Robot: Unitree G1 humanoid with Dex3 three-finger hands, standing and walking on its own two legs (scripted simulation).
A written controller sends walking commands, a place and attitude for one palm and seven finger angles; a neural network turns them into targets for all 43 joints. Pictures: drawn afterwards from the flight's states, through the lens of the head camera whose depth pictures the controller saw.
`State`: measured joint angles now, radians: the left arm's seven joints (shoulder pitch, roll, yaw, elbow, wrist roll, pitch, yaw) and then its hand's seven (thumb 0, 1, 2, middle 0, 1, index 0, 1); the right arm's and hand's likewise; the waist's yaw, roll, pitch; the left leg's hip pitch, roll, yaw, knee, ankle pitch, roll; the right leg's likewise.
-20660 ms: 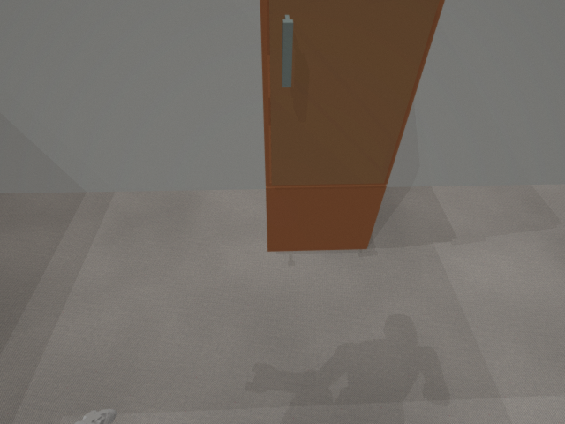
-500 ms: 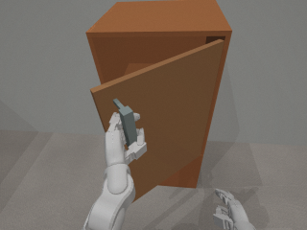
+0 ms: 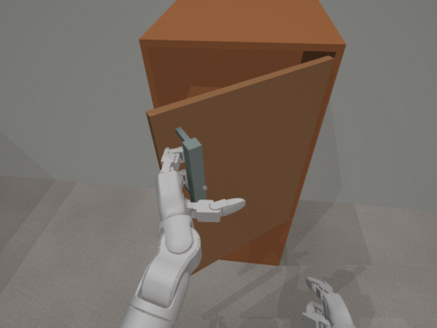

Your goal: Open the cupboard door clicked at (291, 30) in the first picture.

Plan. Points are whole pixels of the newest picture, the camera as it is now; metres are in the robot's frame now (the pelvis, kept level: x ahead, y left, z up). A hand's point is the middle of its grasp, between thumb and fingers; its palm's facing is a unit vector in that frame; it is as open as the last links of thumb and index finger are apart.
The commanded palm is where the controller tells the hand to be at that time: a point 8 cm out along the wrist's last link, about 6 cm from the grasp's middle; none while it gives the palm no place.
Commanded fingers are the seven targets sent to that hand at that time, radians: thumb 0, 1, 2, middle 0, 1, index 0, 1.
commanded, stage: open thumb and fingers to let go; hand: left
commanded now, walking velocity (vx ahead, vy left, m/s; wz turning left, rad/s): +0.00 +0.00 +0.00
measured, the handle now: (190, 170) +0.36 +0.09 +0.14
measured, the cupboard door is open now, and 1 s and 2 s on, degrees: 38 41 40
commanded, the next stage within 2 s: slide the hand sideways off the handle in 0.30 s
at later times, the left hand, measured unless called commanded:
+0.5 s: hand (208, 195) +0.30 +0.05 +0.13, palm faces +0.18 -0.98 -0.07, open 15.8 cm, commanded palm +0.26 +0.07 +0.13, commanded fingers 0.00 -0.50 0.30 -0.15 -0.30 -0.15 -0.30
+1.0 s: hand (196, 217) +0.25 +0.06 +0.13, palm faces -0.09 -1.00 -0.03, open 16.3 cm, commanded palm +0.22 +0.12 +0.13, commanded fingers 0.00 -0.50 0.30 -0.15 -0.30 -0.15 -0.30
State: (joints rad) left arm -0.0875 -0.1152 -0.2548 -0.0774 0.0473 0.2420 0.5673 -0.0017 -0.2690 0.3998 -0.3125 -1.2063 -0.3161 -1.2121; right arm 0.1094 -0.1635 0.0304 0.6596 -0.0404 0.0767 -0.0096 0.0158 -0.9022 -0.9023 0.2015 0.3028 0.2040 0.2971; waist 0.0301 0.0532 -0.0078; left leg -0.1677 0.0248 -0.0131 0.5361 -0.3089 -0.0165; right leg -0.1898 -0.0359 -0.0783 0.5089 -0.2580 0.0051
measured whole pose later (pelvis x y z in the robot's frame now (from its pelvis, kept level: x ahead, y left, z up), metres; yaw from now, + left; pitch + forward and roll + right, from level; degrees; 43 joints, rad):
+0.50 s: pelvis -0.01 +0.00 +0.00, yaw +1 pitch -3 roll +0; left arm -0.10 -0.08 -0.27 -0.07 0.08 0.20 0.39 -0.02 -0.50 0.30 -0.29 -0.49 -0.20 -0.53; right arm 0.13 -0.16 0.04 0.64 -0.03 0.10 0.00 0.01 -0.90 -0.90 0.20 0.30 0.21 0.30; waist 0.05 0.04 0.01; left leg -0.20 0.01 -0.02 0.55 -0.30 -0.02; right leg -0.23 -0.05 -0.09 0.55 -0.26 0.00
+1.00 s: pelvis -0.01 -0.01 +0.00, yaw -1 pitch -4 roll +0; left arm 0.09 0.07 -0.15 -0.22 -0.08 0.17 0.04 -0.02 -0.50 0.30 -0.16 -0.30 -0.15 -0.30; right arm 0.16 -0.19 0.08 0.55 0.00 0.02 -0.03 0.02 -0.90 -0.90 0.20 0.30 0.21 0.30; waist 0.04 0.04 -0.01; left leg -0.16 0.04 0.01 0.53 -0.29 -0.03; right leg -0.20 -0.02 -0.06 0.53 -0.25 -0.01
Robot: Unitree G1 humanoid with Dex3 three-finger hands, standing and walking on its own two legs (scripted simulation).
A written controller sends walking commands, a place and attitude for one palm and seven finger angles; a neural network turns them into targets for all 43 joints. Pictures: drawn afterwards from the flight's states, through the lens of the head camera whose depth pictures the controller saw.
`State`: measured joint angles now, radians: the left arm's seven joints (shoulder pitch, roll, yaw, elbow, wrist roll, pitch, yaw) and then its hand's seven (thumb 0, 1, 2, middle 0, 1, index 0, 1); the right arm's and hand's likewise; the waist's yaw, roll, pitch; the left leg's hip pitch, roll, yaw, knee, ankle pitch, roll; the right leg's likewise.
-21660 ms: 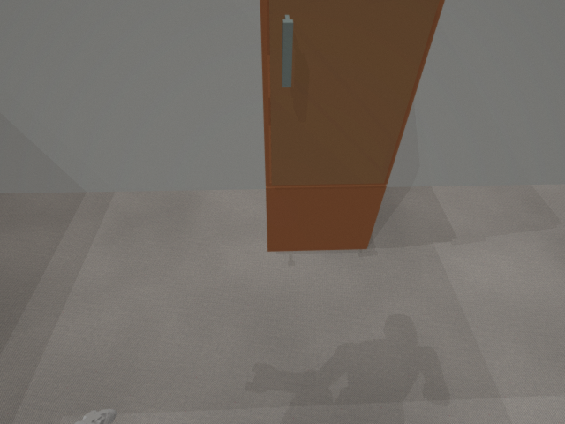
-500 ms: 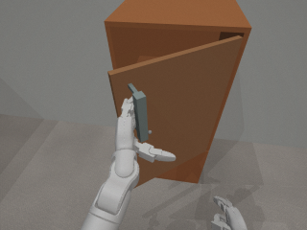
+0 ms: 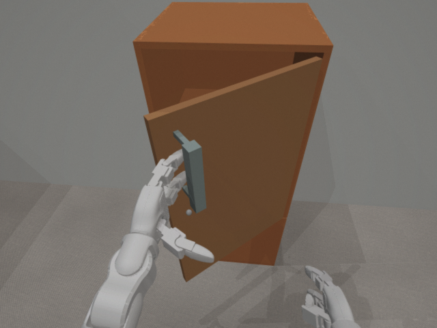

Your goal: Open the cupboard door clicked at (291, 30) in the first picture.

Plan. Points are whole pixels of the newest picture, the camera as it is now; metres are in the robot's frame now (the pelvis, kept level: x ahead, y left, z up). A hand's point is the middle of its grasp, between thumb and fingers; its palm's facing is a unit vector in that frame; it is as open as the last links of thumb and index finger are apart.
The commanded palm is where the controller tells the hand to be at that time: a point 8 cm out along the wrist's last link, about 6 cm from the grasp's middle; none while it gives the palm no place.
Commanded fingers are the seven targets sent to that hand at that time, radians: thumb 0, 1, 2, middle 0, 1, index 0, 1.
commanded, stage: slide the hand sideways off the handle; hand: left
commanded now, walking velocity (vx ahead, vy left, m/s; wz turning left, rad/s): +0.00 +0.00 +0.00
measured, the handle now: (189, 172) +0.35 +0.09 +0.14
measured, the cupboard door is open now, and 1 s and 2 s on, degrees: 41 40 40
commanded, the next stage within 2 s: draw the hand back to the body in 0.60 s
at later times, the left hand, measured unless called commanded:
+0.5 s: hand (154, 231) +0.23 +0.13 +0.12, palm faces -0.01 -1.00 -0.06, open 16.3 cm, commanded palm +0.18 +0.18 +0.13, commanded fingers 0.00 -0.50 0.30 -0.15 -0.30 -0.15 -0.30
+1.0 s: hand (122, 240) +0.20 +0.17 +0.14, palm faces +0.02 -1.00 -0.09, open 16.3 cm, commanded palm +0.17 +0.22 +0.14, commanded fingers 0.00 -0.50 0.30 -0.15 -0.30 -0.15 -0.30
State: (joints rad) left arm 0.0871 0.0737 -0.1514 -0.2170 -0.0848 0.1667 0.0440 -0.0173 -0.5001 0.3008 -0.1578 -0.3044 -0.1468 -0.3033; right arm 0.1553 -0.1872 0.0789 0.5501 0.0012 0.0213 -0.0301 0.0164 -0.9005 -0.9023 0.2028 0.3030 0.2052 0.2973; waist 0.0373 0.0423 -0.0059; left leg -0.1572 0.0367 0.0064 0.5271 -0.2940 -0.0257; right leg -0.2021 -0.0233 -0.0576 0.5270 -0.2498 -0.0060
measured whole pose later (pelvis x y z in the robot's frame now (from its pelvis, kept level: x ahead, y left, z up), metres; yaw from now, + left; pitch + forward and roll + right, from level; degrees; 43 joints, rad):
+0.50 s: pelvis +0.03 +0.00 +0.00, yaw +0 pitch -2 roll +0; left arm 0.43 0.15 -0.03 -0.48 -0.14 0.11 -0.08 -0.02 -0.50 0.30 -0.17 -0.31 -0.16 -0.30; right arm 0.21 -0.21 0.07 0.52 0.01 -0.08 -0.04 0.02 -0.90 -0.90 0.20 0.30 0.21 0.30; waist 0.05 0.05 -0.03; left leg -0.18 0.04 0.00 0.57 -0.35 -0.02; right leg -0.22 -0.02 -0.06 0.57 -0.31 0.00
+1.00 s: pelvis +0.02 +0.00 -0.01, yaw +1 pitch -3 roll -1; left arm 0.45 0.22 0.12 -0.49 -0.23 0.07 -0.19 -0.02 -0.50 0.30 -0.15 -0.30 -0.15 -0.30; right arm 0.24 -0.23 0.08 0.56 0.02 -0.21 -0.07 0.02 -0.90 -0.90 0.20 0.30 0.21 0.30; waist 0.05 0.06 -0.03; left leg -0.21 0.04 -0.02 0.62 -0.36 -0.02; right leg -0.23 -0.03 -0.08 0.59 -0.31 0.00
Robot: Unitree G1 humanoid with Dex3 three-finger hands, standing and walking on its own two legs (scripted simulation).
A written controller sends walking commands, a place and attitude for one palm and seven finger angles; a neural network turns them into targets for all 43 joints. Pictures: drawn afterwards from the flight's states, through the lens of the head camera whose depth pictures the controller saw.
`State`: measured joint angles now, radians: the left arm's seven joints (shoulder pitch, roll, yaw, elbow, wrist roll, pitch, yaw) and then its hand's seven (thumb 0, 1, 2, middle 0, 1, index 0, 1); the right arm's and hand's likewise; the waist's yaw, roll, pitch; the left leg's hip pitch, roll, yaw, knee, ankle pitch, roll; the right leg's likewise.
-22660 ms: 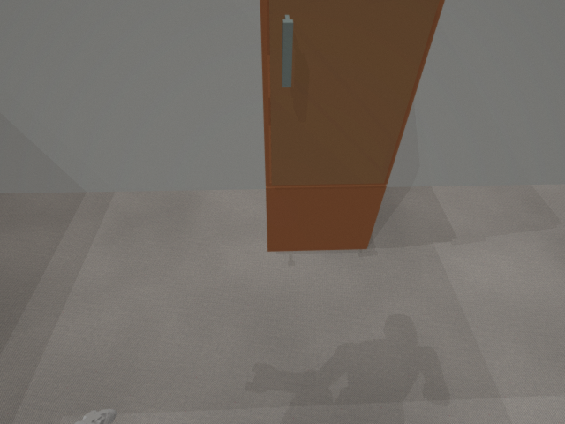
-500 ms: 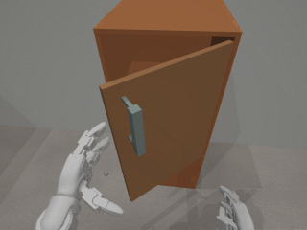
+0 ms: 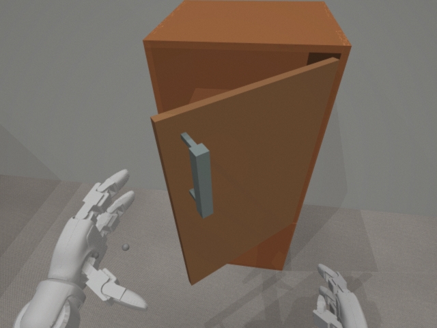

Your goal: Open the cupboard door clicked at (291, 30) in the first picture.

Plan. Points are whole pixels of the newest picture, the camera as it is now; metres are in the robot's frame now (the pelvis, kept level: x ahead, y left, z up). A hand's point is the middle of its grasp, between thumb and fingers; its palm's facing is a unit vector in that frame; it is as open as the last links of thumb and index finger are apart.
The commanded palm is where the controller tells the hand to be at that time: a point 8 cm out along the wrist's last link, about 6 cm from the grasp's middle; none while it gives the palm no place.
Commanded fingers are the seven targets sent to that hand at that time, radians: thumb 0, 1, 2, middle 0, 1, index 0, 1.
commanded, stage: draw the hand back to the body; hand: left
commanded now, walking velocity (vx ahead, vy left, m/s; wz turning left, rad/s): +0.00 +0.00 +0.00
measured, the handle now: (196, 176) +0.33 +0.08 +0.14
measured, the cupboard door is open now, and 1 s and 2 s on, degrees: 40 40 40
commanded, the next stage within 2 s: step back with the hand held close in 1.28 s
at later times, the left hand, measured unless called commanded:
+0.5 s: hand (78, 245) +0.18 +0.22 +0.15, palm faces +0.31 -0.89 -0.33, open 13.9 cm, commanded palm +0.14 +0.27 +0.17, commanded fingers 0.00 0.23 0.62 -0.18 -0.30 -0.18 -0.30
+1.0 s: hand (48, 215) +0.22 +0.28 +0.17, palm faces +0.45 -0.80 -0.40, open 8.1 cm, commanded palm +0.16 +0.31 +0.18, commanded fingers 0.00 0.90 0.90 -0.20 -0.30 -0.20 -0.30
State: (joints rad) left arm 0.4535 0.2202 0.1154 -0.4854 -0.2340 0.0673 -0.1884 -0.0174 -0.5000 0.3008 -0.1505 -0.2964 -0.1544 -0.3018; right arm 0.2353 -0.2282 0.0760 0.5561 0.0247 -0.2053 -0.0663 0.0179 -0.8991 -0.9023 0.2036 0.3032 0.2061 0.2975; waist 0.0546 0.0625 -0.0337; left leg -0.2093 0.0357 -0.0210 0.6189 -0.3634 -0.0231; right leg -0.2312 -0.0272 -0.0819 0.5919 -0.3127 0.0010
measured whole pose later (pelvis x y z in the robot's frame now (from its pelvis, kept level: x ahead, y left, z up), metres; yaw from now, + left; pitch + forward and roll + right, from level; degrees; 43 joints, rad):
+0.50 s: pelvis -0.01 +0.01 +0.01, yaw -1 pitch -5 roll -1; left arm 0.49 0.29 0.17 -0.46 -0.02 -0.08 0.10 -0.01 -0.10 0.47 -0.17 -0.30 -0.17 -0.30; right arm 0.21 -0.21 0.06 0.63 -0.02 -0.20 -0.09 0.02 -0.90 -0.90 0.20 0.30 0.21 0.30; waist 0.07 0.05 0.05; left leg -0.12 0.03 0.00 0.49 -0.29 -0.01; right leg -0.14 -0.03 -0.07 0.44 -0.22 0.01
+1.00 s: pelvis +0.02 +0.02 +0.02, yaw -2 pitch -4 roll -1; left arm 0.43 0.33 0.34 -0.38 -0.03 -0.10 0.12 0.00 0.75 0.84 -0.20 -0.30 -0.21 -0.30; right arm 0.17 -0.22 0.02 0.65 -0.02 -0.12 -0.08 0.02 -0.90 -0.90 0.20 0.30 0.21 0.30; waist 0.08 0.05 0.05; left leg -0.04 0.03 0.02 0.40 -0.28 0.00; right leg -0.07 -0.03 -0.05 0.37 -0.21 0.02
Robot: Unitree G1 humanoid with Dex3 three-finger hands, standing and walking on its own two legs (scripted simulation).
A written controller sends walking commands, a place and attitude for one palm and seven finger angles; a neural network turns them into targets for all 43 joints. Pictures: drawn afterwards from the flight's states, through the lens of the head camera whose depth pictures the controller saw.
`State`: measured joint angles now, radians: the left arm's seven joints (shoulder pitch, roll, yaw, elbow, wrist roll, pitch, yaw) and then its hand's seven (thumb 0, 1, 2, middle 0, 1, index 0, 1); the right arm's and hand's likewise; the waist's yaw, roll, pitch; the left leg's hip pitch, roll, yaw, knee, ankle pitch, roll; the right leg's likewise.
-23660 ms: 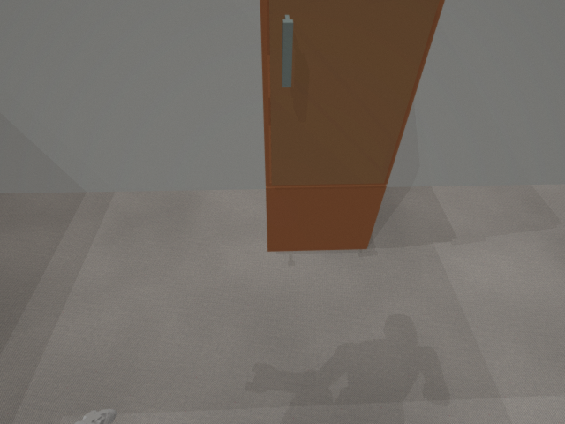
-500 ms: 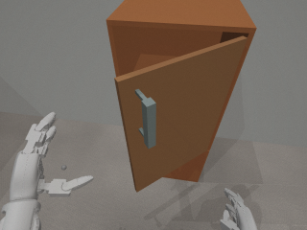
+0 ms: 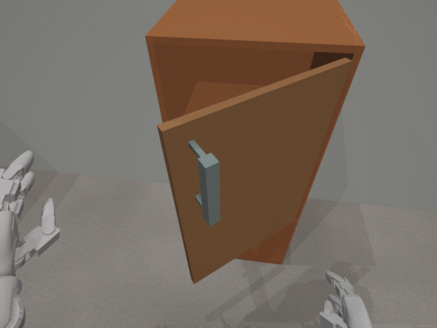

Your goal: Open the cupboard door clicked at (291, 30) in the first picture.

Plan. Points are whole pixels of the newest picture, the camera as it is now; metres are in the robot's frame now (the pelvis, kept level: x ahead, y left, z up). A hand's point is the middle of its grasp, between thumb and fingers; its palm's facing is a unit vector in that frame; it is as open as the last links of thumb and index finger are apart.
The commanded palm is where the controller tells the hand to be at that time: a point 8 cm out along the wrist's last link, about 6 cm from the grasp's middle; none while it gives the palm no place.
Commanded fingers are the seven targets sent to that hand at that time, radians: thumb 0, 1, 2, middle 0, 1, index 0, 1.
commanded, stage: draw the hand back to the body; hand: left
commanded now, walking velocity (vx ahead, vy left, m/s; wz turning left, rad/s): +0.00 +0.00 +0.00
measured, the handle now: (203, 184) +0.32 +0.08 +0.13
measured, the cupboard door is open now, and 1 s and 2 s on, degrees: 40 40 40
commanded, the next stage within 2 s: step back with the hand held close in 0.28 s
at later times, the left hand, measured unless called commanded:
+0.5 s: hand (52, 225) +0.19 +0.26 +0.16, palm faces +0.45 -0.78 -0.43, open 7.4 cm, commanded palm +0.13 +0.29 +0.17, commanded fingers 0.00 0.90 0.90 -0.20 -0.30 -0.20 -0.30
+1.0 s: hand (6, 295) +0.10 +0.27 +0.15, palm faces +0.40 -0.77 -0.50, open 7.4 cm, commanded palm +0.04 +0.31 +0.17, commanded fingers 0.00 0.90 0.90 -0.20 -0.30 -0.20 -0.30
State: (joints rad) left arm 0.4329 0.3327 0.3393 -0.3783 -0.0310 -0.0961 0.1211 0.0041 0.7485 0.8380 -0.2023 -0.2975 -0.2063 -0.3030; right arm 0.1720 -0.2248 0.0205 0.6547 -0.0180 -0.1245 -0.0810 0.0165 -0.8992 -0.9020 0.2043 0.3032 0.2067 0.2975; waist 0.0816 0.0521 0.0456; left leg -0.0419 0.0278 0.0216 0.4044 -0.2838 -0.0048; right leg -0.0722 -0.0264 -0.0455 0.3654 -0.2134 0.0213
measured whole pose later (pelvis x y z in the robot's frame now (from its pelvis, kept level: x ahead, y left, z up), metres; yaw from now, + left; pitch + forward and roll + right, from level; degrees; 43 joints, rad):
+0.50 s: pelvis -0.01 -0.01 +0.00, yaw +0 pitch -3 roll -1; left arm 0.44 0.35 0.38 -0.40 -0.04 -0.13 0.11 0.01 0.89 0.90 -0.21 -0.30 -0.21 -0.30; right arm 0.16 -0.23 0.03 0.63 -0.01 -0.08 -0.08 0.02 -0.90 -0.90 0.20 0.30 0.21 0.30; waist 0.05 0.06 0.04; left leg -0.10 0.04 0.01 0.42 -0.27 -0.01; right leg -0.11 -0.01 -0.05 0.35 -0.19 0.01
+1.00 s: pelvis -0.10 +0.02 -0.02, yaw -1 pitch -1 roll -1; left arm 0.55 0.41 0.43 -0.52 -0.01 -0.21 0.14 0.01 0.89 0.90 -0.21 -0.30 -0.21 -0.30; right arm 0.19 -0.22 0.00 0.55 0.00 -0.06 -0.09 0.02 -0.90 -0.90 0.20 0.30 0.21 0.30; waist 0.01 -0.01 0.06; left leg -0.36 0.01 0.04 0.59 -0.22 0.03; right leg -0.37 -0.04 -0.01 0.51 -0.12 0.04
